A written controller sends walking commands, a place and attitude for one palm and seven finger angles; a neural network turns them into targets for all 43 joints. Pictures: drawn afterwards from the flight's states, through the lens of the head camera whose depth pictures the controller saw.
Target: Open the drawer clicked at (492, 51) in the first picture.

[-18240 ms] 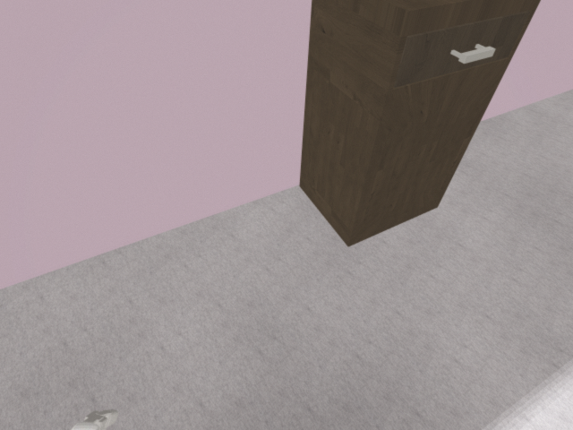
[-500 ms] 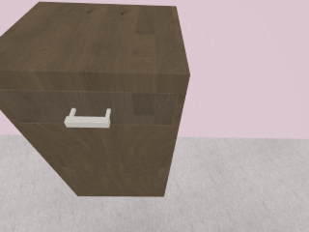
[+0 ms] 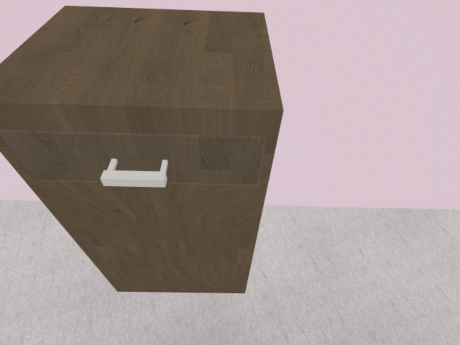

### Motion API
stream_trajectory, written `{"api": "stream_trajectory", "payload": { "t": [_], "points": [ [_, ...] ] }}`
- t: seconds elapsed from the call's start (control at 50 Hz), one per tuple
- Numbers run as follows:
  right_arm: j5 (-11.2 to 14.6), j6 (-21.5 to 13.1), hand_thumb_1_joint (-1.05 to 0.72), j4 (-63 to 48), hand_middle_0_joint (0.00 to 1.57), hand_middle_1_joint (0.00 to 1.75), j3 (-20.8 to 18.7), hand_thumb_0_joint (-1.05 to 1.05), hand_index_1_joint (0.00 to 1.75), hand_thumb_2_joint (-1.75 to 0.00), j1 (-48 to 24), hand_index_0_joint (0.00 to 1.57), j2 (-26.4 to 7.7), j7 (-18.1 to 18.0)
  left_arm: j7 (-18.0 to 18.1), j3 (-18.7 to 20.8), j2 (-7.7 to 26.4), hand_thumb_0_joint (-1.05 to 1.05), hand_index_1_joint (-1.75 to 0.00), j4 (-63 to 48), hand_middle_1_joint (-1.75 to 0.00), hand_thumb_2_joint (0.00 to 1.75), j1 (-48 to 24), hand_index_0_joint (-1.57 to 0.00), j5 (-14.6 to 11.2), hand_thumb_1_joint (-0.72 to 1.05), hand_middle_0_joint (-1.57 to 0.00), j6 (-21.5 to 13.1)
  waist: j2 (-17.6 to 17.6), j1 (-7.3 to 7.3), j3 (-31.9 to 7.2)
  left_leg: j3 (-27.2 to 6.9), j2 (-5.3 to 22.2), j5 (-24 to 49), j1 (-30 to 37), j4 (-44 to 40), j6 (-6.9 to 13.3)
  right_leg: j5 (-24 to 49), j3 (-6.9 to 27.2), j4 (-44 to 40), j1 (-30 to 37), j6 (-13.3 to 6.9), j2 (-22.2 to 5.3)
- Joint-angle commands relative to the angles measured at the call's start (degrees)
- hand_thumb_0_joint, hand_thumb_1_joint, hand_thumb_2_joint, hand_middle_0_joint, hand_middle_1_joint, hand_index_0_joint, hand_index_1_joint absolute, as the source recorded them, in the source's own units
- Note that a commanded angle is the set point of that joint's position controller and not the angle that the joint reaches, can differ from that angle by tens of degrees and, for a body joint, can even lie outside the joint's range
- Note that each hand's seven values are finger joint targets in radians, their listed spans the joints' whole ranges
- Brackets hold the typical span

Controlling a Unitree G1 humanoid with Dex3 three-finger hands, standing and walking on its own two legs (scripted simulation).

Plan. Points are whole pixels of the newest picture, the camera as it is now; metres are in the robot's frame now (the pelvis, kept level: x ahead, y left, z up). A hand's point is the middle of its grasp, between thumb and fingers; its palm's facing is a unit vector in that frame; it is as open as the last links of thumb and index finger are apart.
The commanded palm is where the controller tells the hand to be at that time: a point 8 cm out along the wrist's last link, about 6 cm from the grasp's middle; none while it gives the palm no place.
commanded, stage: shuffle to correct the standing spot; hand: left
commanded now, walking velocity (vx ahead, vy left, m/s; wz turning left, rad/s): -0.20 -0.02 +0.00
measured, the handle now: (136, 171) +0.41 +0.22 +0.05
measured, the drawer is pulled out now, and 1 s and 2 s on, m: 0.00 0.00 0.00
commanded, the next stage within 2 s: come to a stop and stand still in 0.30 s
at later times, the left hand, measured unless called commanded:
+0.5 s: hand out of the picture -0.03 +0.17 -0.18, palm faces +0.07 -0.97 -0.25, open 7.4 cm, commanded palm none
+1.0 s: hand out of the picture -0.11 +0.19 -0.18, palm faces +0.16 -0.97 -0.17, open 7.3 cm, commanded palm none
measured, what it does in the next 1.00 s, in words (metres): walks backwards: left foot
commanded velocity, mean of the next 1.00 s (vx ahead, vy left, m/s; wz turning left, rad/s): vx -0.02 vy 0.01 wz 0.05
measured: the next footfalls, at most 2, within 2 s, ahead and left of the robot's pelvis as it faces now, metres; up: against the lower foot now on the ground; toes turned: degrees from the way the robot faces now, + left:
left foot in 0.74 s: -0.14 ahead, +0.08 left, +0.00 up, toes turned +8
right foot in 1.02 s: -0.08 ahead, -0.10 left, +0.00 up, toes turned +9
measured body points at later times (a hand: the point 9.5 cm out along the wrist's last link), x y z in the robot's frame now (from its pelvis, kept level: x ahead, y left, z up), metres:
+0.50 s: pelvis -0.08 -0.02 -0.01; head -0.04 -0.03 +0.43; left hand -0.04 +0.22 -0.16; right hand -0.02 -0.25 -0.17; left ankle -0.09 +0.10 -0.72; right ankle -0.03 -0.10 -0.74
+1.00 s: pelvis -0.11 +0.01 +0.00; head -0.10 +0.03 +0.45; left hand -0.12 +0.24 -0.16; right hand -0.17 -0.18 -0.15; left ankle -0.18 +0.07 -0.74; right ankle -0.09 -0.12 -0.73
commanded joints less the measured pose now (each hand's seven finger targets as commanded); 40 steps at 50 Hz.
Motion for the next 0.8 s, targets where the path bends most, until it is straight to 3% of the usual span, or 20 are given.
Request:
{"api": "stream_trajectory", "payload": {
  "t": [0.0, 0.12, 0.2, 0.28, 0.32, 0.36, 0.38, 0.42, 0.44, 0.46, 0.5, 0.52, 0.6, 0.64, 0.68, 0.7, 0.72, 0.74, 0.76, 0.78],
  "points": [
    [0.12, -0.59, -0.9, -1.28, 0.2, 0.3, -0.8, 0.0, 0.3, -0.9, 4.09, 0.2, -5.6, -0.1, 0.42, 0.96, 5.28, 0.0, -0.3, -1.64, -0.3, 0.9, 3.62, -0.2, 0.06, 0.9, -0.2, -0.88, 0.82, 0.18, 3.87, -5.92, 6.7, 18.84, -5.72, -4.78, 1.02, 17.35, 6.66, -3.19, 0.88, -1.9, -6.11],
    [0.26, -0.16, -0.9, -3.2, 0.2, 0.3, -1.76, 0.0, 0.3, -0.9, 3.38, 0.2, -5.89, -0.37, 0.88, 1.81, 6.07, 0.0, -0.3, -3.21, -0.3, 0.9, 3.96, -0.2, -0.06, 0.9, -0.2, -0.25, 1.97, 0.45, -0.4, -5.68, 7.61, 32.4, -3.08, -1.6, 0.67, 24.65, 6.9, 1.21, 0.89, -1.5, -6.91],
    [0.12, 0.83, -0.9, -5.18, 0.2, 0.3, -2.93, 0.0, 0.3, -0.9, 2.36, 0.2, -7.22, -0.18, 0.89, 2.74, 6.66, 0.0, -0.3, -5.11, -0.3, 0.9, 2.91, -0.2, 0.24, 0.9, -0.2, 0.41, 2.35, 0.29, -1.82, -7.02, 8.59, 35.22, -4.26, 0.82, 1.46, 22.32, 5.55, 5.33, -1.2, -1.4, -6.51],
    [-0.22, 1.75, -0.9, -7.8, 0.2, 0.3, -4.11, 0.0, 0.3, -0.9, 0.27, 0.2, -9.07, 0.03, 0.82, 3.36, 6.56, 0.0, -0.3, -7.58, -0.3, 0.9, 1.64, -0.2, 0.49, 0.9, -0.2, 1.21, 4.33, 0.53, -1.57, -11.32, 11.06, 35.6, -7.72, 1.46, 3.89, 14.52, 4.1, 9.37, -3.67, -0.87, -4.92],
    [-0.43, 2.11, -0.9, -9.01, 0.2, 0.3, -4.35, 0.0, 0.3, -0.9, -0.89, 0.2, -9.32, 0.14, 0.74, 3.55, 6.39, 0.0, -0.3, -8.23, -0.3, 0.9, 1.87, -0.2, 0.61, 0.9, -0.2, 1.44, 3.71, 0.93, -1.26, -12.54, 11.41, 31.58, -11.2, 1.99, 4.62, 11.96, 5.09, 9.89, -2.85, -1.33, -4.64],
    [-0.44, 2.42, -0.9, -10.18, 0.2, 0.3, -4.63, 0.0, 0.3, -0.9, -2.32, 0.2, -9.23, 0.4, 0.57, 3.7, 6.78, 0.0, -0.3, -8.87, -0.3, 0.9, 2.06, -0.2, 0.83, 0.9, -0.2, 1.55, 1.7, 1.32, -0.92, -11.43, 9.57, 23.66, -14.52, 4.21, 3.76, 13.19, 7.21, 8.31, -2.55, -2.43, -6.03],
    [-0.4, 2.76, -0.9, -10.78, 0.2, 0.3, -4.74, 0.0, 0.3, -0.9, -2.7, 0.2, -8.62, 0.65, 0.43, 3.84, 7.75, 0.0, -0.3, -9.21, -0.3, 0.9, 2.1, -0.2, 1.02, 0.9, -0.2, 1.55, -1.76, 1.43, -0.67, -9.08, 6.38, 15.4, -16.09, 7.91, 2.27, 13.31, 10.47, 4.84, -3.61, -3.93, -8.74],
    [-0.33, 3.64, -0.9, -11.13, 0.2, 0.3, -4.8, 0.0, 0.3, -0.9, -1.36, 0.2, -5.59, 1.13, 0.4, 4.15, 11.15, 0.0, -0.3, -10.05, -0.3, 0.9, 1.25, -0.2, 1.16, 0.9, -0.2, 1.25, -13.11, 1.07, -2.29, -1.17, -2.1, -9.22, -15.62, 24.61, -1.27, 5.75, 20.42, -8.39, -7.91, -10.81, -20.29],
    [-0.51, 4.2, -0.9, -11.22, 0.2, 0.3, -4.93, 0.0, 0.3, -0.9, -2.12, 0.2, -5.77, 1.21, 0.81, 4.02, 10.58, 0.0, -0.3, -11.04, -0.3, 0.9, 0.07, -0.2, 1.35, 0.9, -0.2, 1.4, -12.32, 1.73, -2.8, -4.01, -1.05, -13.82, -15.24, 32.83, -0.91, -2.57, 22.42, -11.82, -11.33, -13.26, -21.86],
    [-0.77, 4.39, -0.9, -10.75, 0.2, 0.3, -5.01, 0.0, 0.3, -0.9, -2.11, 0.2, -6.08, 1.7, 0.93, 4.01, 10.53, 0.0, -0.3, -12.17, -0.3, 0.9, -2.18, -0.2, 1.52, 0.9, -0.2, 1.45, -10.98, 1.02, -1.43, -5.54, 0.08, -11.41, -17.09, 36.88, -0.77, -13.07, 21.35, -13.83, -14.17, -12.42, -20.37],
    [-0.84, 3.9, -0.9, -9.3, 0.2, 0.3, -4.78, 0.0, 0.3, -0.9, 0.06, 0.2, -6.07, 2.57, 0.62, 4.0, 11.18, 0.0, -0.3, -13.12, -0.3, 0.9, -4.93, -0.2, 1.56, 0.9, -0.2, 0.96, -8.09, -0.79, -0.91, -3.4, 0.54, -5.86, -16.2, 36.53, -1.03, -17.61, 16.79, -14.87, -15.3, -8.69, -16.92],
    [-0.9, 3.66, -0.9, -8.96, 0.2, 0.3, -4.54, 0.0, 0.3, -0.9, 1.04, 0.2, -5.99, 2.82, 0.51, 4.16, 11.23, 0.0, -0.3, -13.13, -0.3, 0.9, -4.44, -0.2, 1.57, 0.9, -0.2, 0.66, -7.99, -0.73, -1.52, -2.01, 0.62, -5.23, -16.31, 33.86, -1.25, -17.55, 15.12, -15.53, -13.25, -7.58, -16.1],
    [-0.9, 3.03, -0.9, -8.49, 0.2, 0.3, -3.68, 0.0, 0.3, -0.9, 0.74, 0.2, -4.7, 3.17, 0.54, 4.92, 12.12, 0.0, -0.3, -11.37, -0.3, 0.9, -0.55, -0.2, 1.81, 0.9, -0.2, 0.52, -5.56, 1.71, -0.33, 1.36, 0.72, -8.69, -12.42, 19.15, -1.07, -18.11, 15.81, -18.52, -10.57, -7.89, -15.78],
    [-0.85, 2.62, -0.9, -6.76, 0.2, 0.3, -3.16, 0.0, 0.3, -0.9, 4.73, 0.2, -3.3, 2.99, 0.55, 5.01, 12.0, 0.0, -0.3, -10.49, -0.3, 0.9, 0.15, -0.2, 1.63, 0.9, -0.2, 0.79, -3.46, 0.87, -0.38, 2.82, -0.29, -7.01, -6.04, 7.92, -0.64, -18.85, 14.03, -17.37, -11.66, -6.76, -13.87],
    [-0.83, 1.89, -0.9, -4.18, 0.2, 0.3, -2.41, 0.0, 0.3, -0.9, 10.92, 0.2, -2.34, 2.45, 0.44, 4.6, 10.55, 0.0, -0.3, -10.34, -0.3, 0.9, -0.95, -0.2, 1.29, 0.9, -0.2, 1.21, 0.4, -1.32, -1.07, 2.9, -0.65, -1.84, 2.1, -4.59, 0.36, -18.36, 9.37, -11.28, -14.87, -3.31, -9.43],
    [-1.03, 1.46, -0.9, -3.78, 0.2, 0.3, -2.36, 0.0, 0.3, -0.9, 12.79, 0.2, -3.61, 1.95, 0.28, 3.85, 8.28, 0.0, -0.3, -10.5, -0.3, 0.9, -1.67, -0.2, 1.02, 0.9, -0.2, 1.28, 5.32, -2.13, -0.18, -1.92, 3.48, -4.37, 0.6, -10.67, 1.38, -15.83, 6.28, -3.01, -14.95, -1.75, -6.0],
    [-1.51, 1.26, -0.9, -4.58, 0.2, 0.3, -2.82, 0.0, 0.3, -0.9, 11.51, 0.2, -6.18, 1.51, -0.12, 3.26, 4.98, 0.0, -0.3, -11.29, -0.3, 0.9, -1.32, -0.2, 0.71, 0.9, -0.2, 1.23, 14.62, -1.36, 2.64, -12.73, 11.6, -9.92, -3.61, -15.17, 4.27, -11.58, 2.05, 6.99, -17.61, -0.47, -1.1],
    [-1.44, 1.36, -0.9, -6.57, 0.2, 0.3, -2.94, 0.0, 0.3, -0.9, 10.1, 0.2, -7.91, 1.05, -0.37, 3.05, 4.48, 0.0, -0.3, -12.5, -0.3, 0.9, -2.6, -0.2, 0.9, 0.9, -0.2, 1.0, 14.85, -1.72, 6.23, -19.12, 17.75, -6.17, -7.29, -16.04, 7.6, -9.69, -0.21, 14.64, -21.37, -0.26, 0.06],
    [-1.63, 1.04, -0.9, -6.39, 0.2, 0.3, -2.36, 0.0, 0.3, -0.9, 8.06, 0.2, -7.15, 0.7, -0.46, 3.15, 4.97, 0.0, -0.3, -12.11, -0.3, 0.9, -4.36, -0.2, 1.31, 0.9, -0.2, 0.96, 13.77, -1.38, 6.49, -20.19, 17.99, -0.33, -9.42, -15.36, 9.64, -8.93, 2.65, 19.49, -20.79, -0.71, -0.71],
    [-1.5, 0.66, -0.9, -6.12, 0.2, 0.3, -1.87, 0.0, 0.3, -0.9, 5.65, 0.2, -6.05, 0.36, -0.6, 3.1, 4.92, 0.0, -0.3, -11.08, -0.3, 0.9, -4.56, -0.2, 1.42, 0.9, -0.2, 1.04, 12.7, -0.36, 7.56, -17.95, 16.73, 4.97, -11.2, -14.18, 9.64, -7.35, 4.25, 22.62, -19.37, -0.78, -1.5]
  ]
}}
